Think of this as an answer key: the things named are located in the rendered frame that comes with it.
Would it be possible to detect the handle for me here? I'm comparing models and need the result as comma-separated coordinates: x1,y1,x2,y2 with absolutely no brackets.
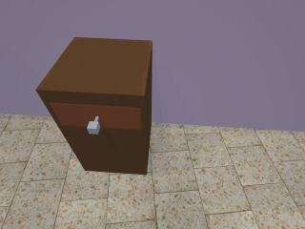
87,116,100,135

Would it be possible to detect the cabinet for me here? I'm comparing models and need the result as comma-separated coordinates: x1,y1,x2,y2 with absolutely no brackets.
36,37,153,176

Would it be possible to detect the drawer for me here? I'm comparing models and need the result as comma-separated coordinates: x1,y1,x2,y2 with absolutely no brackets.
50,102,141,130

